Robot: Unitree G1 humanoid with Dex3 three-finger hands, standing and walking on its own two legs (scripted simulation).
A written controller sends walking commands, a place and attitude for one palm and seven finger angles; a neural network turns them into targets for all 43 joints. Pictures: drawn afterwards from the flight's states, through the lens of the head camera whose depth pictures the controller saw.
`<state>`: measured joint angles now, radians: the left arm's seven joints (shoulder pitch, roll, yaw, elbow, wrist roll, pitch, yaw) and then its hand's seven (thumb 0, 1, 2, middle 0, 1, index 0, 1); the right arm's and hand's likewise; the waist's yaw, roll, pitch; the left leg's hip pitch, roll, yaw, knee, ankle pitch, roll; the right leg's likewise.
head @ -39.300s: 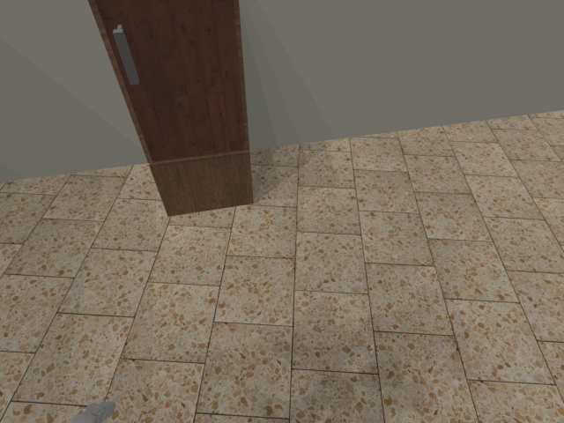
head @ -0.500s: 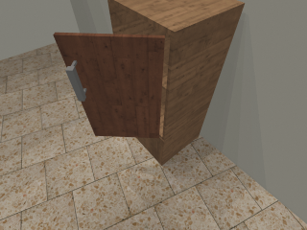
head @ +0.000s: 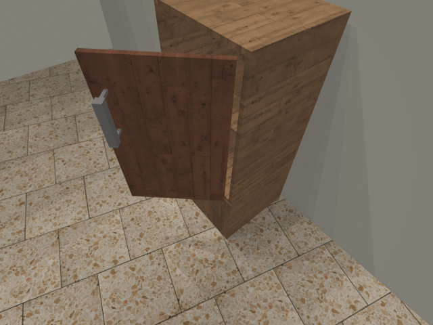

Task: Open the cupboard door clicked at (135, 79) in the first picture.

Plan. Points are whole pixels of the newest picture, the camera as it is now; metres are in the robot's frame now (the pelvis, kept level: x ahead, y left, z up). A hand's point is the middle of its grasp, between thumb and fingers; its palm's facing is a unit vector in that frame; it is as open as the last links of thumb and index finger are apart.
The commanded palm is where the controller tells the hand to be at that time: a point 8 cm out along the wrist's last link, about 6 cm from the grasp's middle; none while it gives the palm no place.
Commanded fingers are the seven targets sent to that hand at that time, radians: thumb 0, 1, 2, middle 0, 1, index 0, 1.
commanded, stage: come to a stop and stand still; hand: left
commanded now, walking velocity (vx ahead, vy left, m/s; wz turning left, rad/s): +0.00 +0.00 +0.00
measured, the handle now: (109, 119) +0.59 +0.32 +0.01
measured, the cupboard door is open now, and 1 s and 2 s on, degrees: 48 48 48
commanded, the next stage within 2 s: look again from close up in 0.14 s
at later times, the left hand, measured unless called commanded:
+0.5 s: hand out of the picture +0.01 +0.22 -0.18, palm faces -0.01 -0.97 -0.26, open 7.4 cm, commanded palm none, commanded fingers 0.00 0.90 0.90 -0.20 -0.30 -0.20 -0.30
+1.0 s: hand out of the picture -0.05 +0.21 -0.18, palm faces -0.01 -0.98 -0.21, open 7.4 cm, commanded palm none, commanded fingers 0.00 0.90 0.90 -0.20 -0.30 -0.20 -0.30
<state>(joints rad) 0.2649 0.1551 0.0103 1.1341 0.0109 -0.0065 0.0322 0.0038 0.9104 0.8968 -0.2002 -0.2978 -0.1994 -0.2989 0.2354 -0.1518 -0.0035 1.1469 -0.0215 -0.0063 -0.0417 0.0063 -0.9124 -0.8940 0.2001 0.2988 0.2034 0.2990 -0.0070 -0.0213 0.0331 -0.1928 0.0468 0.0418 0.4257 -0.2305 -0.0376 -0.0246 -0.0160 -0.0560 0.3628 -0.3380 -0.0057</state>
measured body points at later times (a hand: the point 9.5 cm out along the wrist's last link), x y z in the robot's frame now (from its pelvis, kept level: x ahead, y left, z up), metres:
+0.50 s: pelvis -0.02 +0.03 -0.01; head +0.00 +0.02 +0.44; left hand +0.01 +0.27 -0.16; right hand +0.01 -0.20 -0.17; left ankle +0.00 +0.14 -0.74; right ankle -0.09 -0.11 -0.74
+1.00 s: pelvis -0.04 +0.02 -0.01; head -0.03 +0.02 +0.44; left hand -0.05 +0.26 -0.17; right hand -0.04 -0.22 -0.16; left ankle +0.00 +0.14 -0.74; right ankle -0.09 -0.11 -0.74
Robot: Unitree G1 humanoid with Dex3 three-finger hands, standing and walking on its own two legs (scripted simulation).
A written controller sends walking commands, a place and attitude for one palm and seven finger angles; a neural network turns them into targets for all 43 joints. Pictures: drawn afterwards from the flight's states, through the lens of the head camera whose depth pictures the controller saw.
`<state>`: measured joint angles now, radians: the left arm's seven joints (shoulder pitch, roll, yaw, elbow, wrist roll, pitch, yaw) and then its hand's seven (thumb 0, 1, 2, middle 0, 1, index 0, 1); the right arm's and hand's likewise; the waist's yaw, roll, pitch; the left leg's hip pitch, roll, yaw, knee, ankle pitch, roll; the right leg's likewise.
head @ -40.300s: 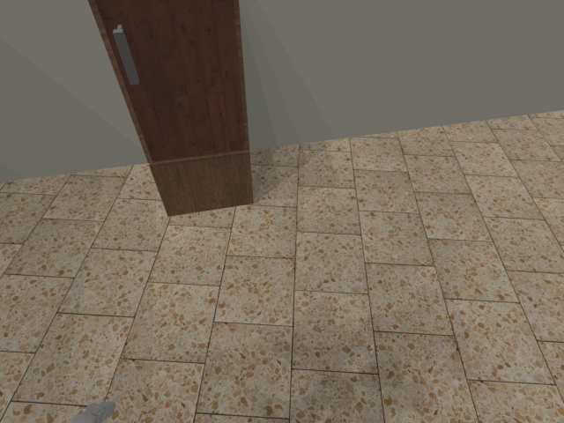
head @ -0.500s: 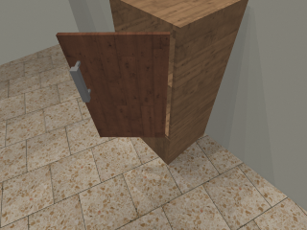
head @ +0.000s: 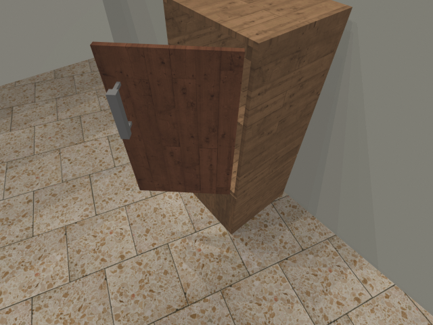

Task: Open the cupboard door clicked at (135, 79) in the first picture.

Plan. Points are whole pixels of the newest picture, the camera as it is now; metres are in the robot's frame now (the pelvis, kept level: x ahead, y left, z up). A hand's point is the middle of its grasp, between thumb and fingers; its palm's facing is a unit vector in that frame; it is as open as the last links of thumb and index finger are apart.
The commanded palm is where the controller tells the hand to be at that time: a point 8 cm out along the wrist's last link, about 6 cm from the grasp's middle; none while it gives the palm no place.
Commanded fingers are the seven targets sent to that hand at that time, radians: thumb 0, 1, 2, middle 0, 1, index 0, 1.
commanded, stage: shuffle to correct the standing spot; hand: left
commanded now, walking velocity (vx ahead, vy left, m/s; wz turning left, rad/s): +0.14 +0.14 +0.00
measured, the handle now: (122, 110) +0.63 +0.31 +0.02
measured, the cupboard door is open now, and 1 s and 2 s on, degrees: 48 48 48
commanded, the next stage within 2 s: come to a stop and stand still in 0.60 s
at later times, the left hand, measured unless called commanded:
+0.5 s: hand out of the picture +0.11 +0.21 -0.15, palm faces +0.07 -0.96 -0.26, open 7.3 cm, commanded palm none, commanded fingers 0.00 0.90 0.90 -0.20 -0.30 -0.20 -0.30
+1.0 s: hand out of the picture +0.14 +0.30 -0.17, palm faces +0.03 -0.97 -0.23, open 7.4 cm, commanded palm none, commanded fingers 0.00 0.90 0.90 -0.20 -0.30 -0.20 -0.30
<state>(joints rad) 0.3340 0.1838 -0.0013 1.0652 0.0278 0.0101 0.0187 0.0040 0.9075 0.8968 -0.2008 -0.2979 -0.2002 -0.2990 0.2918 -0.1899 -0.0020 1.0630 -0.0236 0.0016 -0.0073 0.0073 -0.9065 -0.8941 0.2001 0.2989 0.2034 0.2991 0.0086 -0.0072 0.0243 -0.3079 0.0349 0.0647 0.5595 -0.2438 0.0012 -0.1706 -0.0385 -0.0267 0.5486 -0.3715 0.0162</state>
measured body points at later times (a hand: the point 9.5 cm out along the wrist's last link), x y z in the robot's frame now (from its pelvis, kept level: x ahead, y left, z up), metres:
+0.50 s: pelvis +0.07 +0.02 +0.00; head +0.09 +0.00 +0.45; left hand +0.10 +0.26 -0.13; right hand +0.08 -0.20 -0.17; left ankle +0.05 +0.15 -0.66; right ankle +0.04 -0.07 -0.73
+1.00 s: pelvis +0.10 +0.11 +0.00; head +0.13 +0.12 +0.45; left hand +0.14 +0.35 -0.15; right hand +0.19 -0.12 -0.14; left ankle +0.15 +0.20 -0.73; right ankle +0.07 -0.01 -0.68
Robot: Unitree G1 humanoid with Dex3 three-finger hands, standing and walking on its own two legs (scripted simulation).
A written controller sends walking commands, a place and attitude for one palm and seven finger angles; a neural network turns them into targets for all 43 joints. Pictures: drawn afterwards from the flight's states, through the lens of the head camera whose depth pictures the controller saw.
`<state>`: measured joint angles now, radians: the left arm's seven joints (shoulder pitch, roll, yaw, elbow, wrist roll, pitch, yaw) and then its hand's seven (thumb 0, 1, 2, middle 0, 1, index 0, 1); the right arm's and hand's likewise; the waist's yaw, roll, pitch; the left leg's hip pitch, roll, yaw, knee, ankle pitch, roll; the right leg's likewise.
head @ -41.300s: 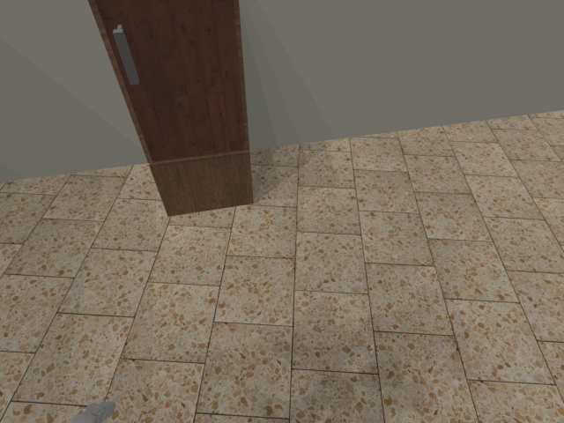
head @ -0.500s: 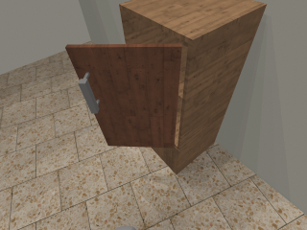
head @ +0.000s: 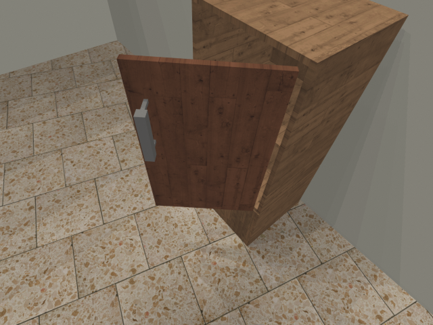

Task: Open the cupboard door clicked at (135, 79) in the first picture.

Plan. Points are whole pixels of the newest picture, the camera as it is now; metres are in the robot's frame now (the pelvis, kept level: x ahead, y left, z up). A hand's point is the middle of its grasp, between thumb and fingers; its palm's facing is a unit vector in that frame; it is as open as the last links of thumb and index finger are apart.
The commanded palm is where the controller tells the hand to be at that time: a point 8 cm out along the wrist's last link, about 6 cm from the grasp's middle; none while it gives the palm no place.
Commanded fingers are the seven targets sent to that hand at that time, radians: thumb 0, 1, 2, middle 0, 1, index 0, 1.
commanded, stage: come to a stop and stand still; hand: left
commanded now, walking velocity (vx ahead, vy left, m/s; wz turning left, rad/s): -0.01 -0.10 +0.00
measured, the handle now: (148, 131) +0.52 +0.21 +0.01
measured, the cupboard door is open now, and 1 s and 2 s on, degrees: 48 48 48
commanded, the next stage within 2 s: look again from close up in 0.76 s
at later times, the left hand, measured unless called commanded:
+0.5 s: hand out of the picture -0.03 +0.11 -0.18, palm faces +0.04 -0.98 -0.19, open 7.3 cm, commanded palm none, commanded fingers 0.00 0.90 0.90 -0.20 -0.30 -0.20 -0.30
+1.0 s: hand out of the picture -0.09 +0.09 -0.17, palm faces +0.04 -0.98 -0.17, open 7.4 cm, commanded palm none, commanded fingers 0.00 0.90 0.90 -0.20 -0.30 -0.20 -0.30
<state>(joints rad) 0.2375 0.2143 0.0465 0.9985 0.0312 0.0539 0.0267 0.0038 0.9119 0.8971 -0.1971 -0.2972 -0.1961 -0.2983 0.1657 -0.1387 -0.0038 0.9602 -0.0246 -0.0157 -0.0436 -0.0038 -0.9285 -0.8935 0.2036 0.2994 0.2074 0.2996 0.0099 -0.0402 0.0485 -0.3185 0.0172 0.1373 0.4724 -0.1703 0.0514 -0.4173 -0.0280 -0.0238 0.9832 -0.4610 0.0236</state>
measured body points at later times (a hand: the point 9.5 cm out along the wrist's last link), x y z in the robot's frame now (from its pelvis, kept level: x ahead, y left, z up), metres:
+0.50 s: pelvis -0.04 -0.07 +0.00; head -0.04 -0.06 +0.45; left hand -0.03 +0.16 -0.16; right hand -0.07 -0.28 -0.16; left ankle -0.04 +0.07 -0.74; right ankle -0.05 -0.13 -0.74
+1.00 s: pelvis -0.06 -0.06 +0.00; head -0.05 -0.07 +0.45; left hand -0.09 +0.14 -0.15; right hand -0.07 -0.28 -0.16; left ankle -0.06 +0.06 -0.73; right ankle -0.05 -0.13 -0.74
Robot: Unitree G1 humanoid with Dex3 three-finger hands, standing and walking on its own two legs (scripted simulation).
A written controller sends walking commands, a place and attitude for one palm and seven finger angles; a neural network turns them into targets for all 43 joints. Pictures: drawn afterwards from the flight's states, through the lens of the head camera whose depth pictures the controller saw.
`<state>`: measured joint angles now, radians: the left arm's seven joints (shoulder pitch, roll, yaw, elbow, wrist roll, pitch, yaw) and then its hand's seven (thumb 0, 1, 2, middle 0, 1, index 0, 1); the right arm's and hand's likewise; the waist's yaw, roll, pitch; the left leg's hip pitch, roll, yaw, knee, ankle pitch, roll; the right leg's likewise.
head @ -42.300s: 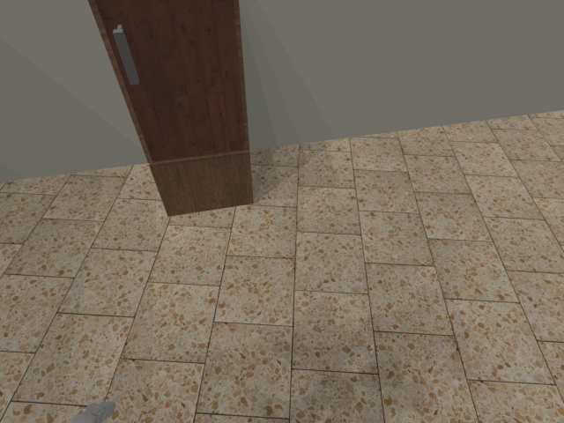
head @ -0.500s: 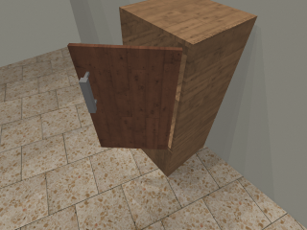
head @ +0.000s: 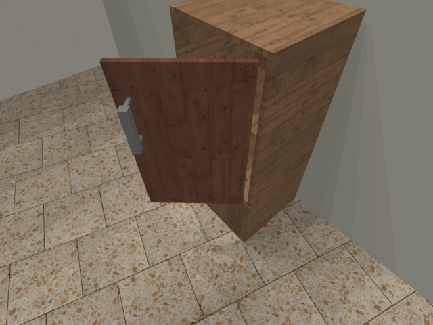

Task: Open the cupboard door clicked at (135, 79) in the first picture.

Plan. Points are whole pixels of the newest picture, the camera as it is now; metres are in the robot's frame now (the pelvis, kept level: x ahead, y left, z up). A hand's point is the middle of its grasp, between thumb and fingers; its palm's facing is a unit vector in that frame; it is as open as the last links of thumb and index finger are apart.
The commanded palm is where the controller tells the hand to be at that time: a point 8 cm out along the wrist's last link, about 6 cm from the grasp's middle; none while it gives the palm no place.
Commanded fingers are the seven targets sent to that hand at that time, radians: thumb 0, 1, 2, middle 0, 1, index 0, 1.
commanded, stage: look again from close up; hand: left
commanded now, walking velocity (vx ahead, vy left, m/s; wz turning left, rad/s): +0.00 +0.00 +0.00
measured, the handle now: (133, 126) +0.59 +0.26 +0.01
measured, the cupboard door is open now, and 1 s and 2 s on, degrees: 48 48 48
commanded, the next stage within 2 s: shuffle to correct the standing spot in 0.36 s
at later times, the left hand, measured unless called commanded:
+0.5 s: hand out of the picture +0.01 +0.21 -0.17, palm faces +0.02 -0.98 -0.18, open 7.3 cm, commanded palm none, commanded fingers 0.00 0.90 0.90 -0.20 -0.30 -0.20 -0.30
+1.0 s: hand out of the picture +0.03 +0.19 -0.18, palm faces +0.02 -0.98 -0.17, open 7.3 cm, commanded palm none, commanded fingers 0.00 0.90 0.90 -0.20 -0.30 -0.20 -0.30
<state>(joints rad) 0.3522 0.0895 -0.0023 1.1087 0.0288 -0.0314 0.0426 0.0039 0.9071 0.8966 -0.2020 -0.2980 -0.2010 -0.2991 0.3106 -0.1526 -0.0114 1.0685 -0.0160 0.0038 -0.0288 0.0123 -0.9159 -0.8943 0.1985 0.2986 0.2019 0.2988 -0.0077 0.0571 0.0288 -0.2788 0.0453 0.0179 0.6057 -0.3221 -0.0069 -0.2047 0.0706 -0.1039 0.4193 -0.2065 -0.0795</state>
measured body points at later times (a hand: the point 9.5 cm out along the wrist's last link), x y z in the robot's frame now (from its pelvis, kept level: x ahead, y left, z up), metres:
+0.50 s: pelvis +0.01 +0.04 +0.00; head +0.02 +0.04 +0.45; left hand +0.01 +0.26 -0.16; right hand +0.00 -0.17 -0.16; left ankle +0.00 +0.11 -0.74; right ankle +0.01 -0.07 -0.74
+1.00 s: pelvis +0.04 +0.04 +0.00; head +0.06 +0.04 +0.45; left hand +0.03 +0.25 -0.16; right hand +0.04 -0.18 -0.16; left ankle +0.00 +0.11 -0.74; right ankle +0.01 -0.07 -0.74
